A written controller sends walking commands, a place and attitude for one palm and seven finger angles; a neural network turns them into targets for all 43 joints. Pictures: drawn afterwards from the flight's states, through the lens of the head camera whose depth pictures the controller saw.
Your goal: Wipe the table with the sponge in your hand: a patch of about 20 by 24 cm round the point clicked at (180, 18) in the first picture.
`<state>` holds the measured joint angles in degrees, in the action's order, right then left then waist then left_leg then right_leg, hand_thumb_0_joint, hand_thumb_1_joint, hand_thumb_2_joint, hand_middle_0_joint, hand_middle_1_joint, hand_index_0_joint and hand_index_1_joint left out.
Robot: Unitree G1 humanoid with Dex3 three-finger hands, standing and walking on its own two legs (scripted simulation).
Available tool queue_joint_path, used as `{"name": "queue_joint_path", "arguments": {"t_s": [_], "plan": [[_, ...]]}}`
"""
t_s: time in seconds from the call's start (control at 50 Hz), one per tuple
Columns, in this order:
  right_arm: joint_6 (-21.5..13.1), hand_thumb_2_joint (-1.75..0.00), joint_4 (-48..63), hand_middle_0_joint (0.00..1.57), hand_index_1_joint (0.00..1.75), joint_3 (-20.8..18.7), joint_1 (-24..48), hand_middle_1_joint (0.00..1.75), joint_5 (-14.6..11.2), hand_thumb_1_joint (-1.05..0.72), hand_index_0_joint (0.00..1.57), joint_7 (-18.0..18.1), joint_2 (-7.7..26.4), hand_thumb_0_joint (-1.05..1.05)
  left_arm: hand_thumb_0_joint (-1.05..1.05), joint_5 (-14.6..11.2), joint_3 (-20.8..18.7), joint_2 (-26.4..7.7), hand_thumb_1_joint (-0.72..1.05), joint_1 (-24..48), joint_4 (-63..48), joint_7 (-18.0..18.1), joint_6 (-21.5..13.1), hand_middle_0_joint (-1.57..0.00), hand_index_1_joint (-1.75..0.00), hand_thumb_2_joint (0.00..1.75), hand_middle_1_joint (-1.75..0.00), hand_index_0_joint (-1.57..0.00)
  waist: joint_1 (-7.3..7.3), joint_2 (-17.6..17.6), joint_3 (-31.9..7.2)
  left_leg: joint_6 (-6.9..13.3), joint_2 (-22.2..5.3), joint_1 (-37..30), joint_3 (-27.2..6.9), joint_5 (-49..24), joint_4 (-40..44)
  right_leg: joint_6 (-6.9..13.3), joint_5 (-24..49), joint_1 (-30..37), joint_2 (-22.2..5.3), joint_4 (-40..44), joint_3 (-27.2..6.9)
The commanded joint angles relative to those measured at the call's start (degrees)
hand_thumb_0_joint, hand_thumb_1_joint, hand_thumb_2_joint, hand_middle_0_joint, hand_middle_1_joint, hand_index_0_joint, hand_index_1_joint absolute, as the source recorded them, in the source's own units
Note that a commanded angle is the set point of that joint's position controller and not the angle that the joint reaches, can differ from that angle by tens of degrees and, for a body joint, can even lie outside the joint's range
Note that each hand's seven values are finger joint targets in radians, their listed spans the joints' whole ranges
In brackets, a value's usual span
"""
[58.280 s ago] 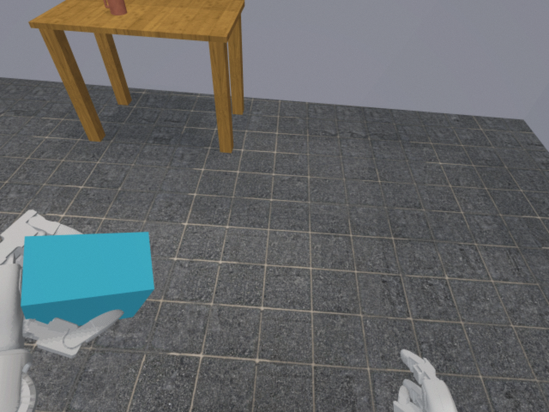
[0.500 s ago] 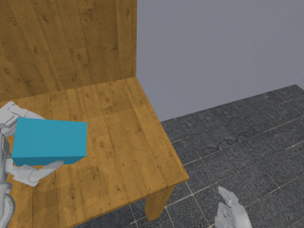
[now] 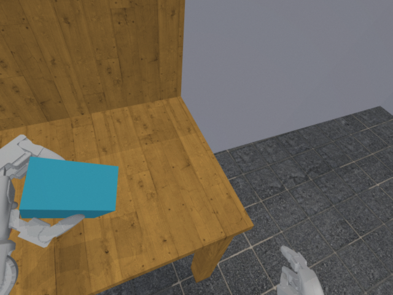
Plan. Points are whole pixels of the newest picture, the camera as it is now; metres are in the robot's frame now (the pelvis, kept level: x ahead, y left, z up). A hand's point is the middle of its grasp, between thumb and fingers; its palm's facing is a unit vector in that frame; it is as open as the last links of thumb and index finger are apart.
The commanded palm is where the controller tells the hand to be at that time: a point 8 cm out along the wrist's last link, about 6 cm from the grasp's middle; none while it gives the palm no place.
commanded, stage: look again from close up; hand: left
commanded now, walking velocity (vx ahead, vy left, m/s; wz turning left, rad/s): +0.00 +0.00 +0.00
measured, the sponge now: (80, 193) +0.23 +0.21 +0.13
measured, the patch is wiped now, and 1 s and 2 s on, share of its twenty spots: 0.00 0.00 0.00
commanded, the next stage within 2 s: come to a stop and stand still in 0.30 s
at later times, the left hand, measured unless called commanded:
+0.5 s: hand (71, 191) +0.22 +0.21 +0.15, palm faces +0.35 -0.86 -0.36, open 10.6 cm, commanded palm +0.17 +0.25 +0.17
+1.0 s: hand (71, 185) +0.24 +0.23 +0.14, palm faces +0.25 -0.88 -0.40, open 10.6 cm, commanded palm +0.18 +0.27 +0.17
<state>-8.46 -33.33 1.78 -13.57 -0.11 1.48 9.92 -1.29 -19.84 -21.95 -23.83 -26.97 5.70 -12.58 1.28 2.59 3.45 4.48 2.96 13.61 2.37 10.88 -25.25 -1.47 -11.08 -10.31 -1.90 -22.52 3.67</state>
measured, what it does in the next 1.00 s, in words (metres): stands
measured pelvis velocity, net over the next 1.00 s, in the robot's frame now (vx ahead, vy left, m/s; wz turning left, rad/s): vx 0.01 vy -0.01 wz -0.03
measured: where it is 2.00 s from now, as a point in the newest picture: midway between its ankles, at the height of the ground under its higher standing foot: outside the picture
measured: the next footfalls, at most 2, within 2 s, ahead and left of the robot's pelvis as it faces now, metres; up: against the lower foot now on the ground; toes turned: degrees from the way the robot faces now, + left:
none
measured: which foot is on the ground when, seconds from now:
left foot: down 0.00-1.00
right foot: down 0.00-1.00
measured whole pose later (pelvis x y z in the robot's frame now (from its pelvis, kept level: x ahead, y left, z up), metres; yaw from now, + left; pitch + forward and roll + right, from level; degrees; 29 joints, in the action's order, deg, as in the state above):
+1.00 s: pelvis +0.01 -0.01 +0.00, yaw -2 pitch +1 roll -1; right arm -9.0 -33.3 1.2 -14.0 -0.5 0.9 10.6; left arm -1.7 -19.1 -23.3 -24.9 -25.5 3.2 -15.6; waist 0.6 3.1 3.4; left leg 4.3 2.0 15.0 3.6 12.8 -26.9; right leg -1.1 -12.6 -12.4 -1.0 -24.4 2.3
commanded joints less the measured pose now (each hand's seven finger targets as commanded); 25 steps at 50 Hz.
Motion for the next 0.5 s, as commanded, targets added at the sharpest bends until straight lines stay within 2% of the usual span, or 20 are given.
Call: {"name": "queue_joint_path", "arguments": {"t_s": [0.0, 0.02, 0.08, 0.1, 0.18, 0.2, 0.26, 0.32, 0.4, 0.48], "plan": [[-3.8, -0.90, 8.9, 0.20, 0.30, -3.8, 5.3, 0.30, -0.4, -0.90, 0.20, 1.1, 8.6, 0.00, 0.00, -0.6, -6.6, -9.6, 0.10, 5.2, -14.3, 1.1, -4.1, -1.20, -1.60, 1.30, -1.60, -1.20, -0.57, -8.6, -8.7, -4.8, -9.2, 3.6, -9.7, 3.6, 9.8, 2.3, 1.4, 7.0, -0.5, 0.1, -3.1], [-3.9, -0.90, 8.9, 0.20, 0.30, -3.6, 5.2, 0.30, -0.3, -0.90, 0.20, 1.2, 8.3, 0.00, 0.00, -0.7, -5.8, -8.8, 0.10, 4.6, -13.6, 1.0, -4.3, -1.20, -1.60, 1.30, -1.60, -1.20, -0.47, -8.8, -8.1, -4.8, -9.2, 3.8, -9.9, 4.6, 9.9, 2.3, 0.8, 6.5, -0.7, 0.5, -2.9], [-4.0, -0.90, 8.6, 0.20, 0.30, -3.9, 4.8, 0.30, -0.3, -0.90, 0.20, 1.3, 8.8, 0.00, 0.00, -0.7, -6.3, -9.2, 0.10, 4.3, -13.7, 1.0, -4.3, -1.20, -1.60, 1.30, -1.60, -1.20, -0.52, -7.1, -8.6, -4.1, -8.7, 3.5, -9.5, 4.0, 8.7, 2.5, 1.9, 6.7, -1.2, 1.2, -3.7], [-4.1, -0.90, 8.5, 0.20, 0.30, -3.9, 5.2, 0.30, -0.4, -0.90, 0.20, 1.3, 8.7, 0.00, 0.00, -0.7, -6.8, -9.6, 0.10, 4.3, -14.0, 1.1, -4.3, -1.20, -1.60, 1.30, -1.60, -1.20, -0.69, -8.1, -8.6, -4.0, -8.6, 3.4, -9.2, 4.1, 8.7, 2.5, 1.7, 6.5, -1.0, 1.3, -3.9], [-3.9, -0.90, 8.3, 0.20, 0.30, -3.9, 4.9, 0.30, -0.4, -0.90, 0.20, 1.4, 8.8, 0.00, 0.00, -1.0, -6.2, -8.7, 0.10, 3.9, -11.7, 1.1, -3.9, -1.20, -1.60, 1.30, -1.60, -1.20, -0.69, -5.3, -7.6, -3.4, -7.9, 2.2, -8.5, 3.9, 6.7, 2.9, 1.3, 4.0, -2.0, 3.6, -5.4], [-4.0, -0.90, 8.0, 0.20, 0.30, -4.0, 5.1, 0.30, -0.4, -0.90, 0.20, 1.4, 8.9, 0.00, 0.00, -1.0, -6.1, -8.7, 0.10, 4.4, -12.2, 1.1, -3.8, -1.20, -1.60, 1.30, -1.60, -1.20, -0.92, -6.6, -7.5, -3.4, -7.7, 1.8, -8.4, 3.4, 6.6, 3.0, 1.4, 3.4, -1.8, 3.7, -5.9], [-3.7, -0.90, 8.1, 0.20, 0.30, -3.9, 5.4, 0.30, -0.3, -0.90, 0.20, 1.6, 8.9, 0.00, 0.00, -1.1, -6.3, -9.0, 0.10, 4.2, -12.1, 1.2, -3.6, -1.20, -1.60, 1.30, -1.60, -1.20, -0.67, -5.1, -8.7, -3.2, -7.5, 0.7, -8.2, 0.3, 5.5, 3.0, 3.8, 4.0, -2.4, 3.9, -6.1], [-3.5, -0.90, 8.1, 0.20, 0.30, -4.0, 5.6, 0.30, -0.5, -0.90, 0.20, 1.7, 8.8, 0.00, 0.00, -1.4, -5.9, -8.6, 0.10, 3.7, -12.7, 1.3, -3.2, -1.20, -1.60, 1.30, -1.60, -1.20, -0.74, -5.4, -9.8, -3.2, -7.3, -1.0, -7.7, -3.0, 4.6, 3.1, 6.1, 4.2, -2.6, 3.8, -6.5], [-3.1, -0.90, 8.1, 0.20, 0.30, -4.1, 5.9, 0.30, -0.6, -0.90, 0.20, 1.8, 8.9, 0.00, 0.00, -1.5, -6.2, -9.3, 0.10, 3.7, -13.4, 1.5, -2.6, -1.20, -1.60, 1.30, -1.60, -1.20, -0.84, -6.0, -9.1, -3.1, -7.6, -1.1, -7.8, -3.0, 4.8, 3.1, 6.0, 3.5, -2.6, 4.2, -6.9], [-2.5, -0.90, 8.7, 0.20, 0.30, -4.0, 6.0, 0.30, -0.7, -0.90, 0.20, 1.9, 9.0, 0.00, 0.00, -1.7, -5.5, -8.4, 0.10, 3.4, -13.0, 1.7, -2.1, -1.20, -1.60, 1.30, -1.60, -1.20, -0.64, -5.4, -8.3, -3.1, -7.4, -0.7, -7.3, -2.9, 3.8, 3.2, 6.3, 3.1, -3.7, 5.1, -7.8]]}}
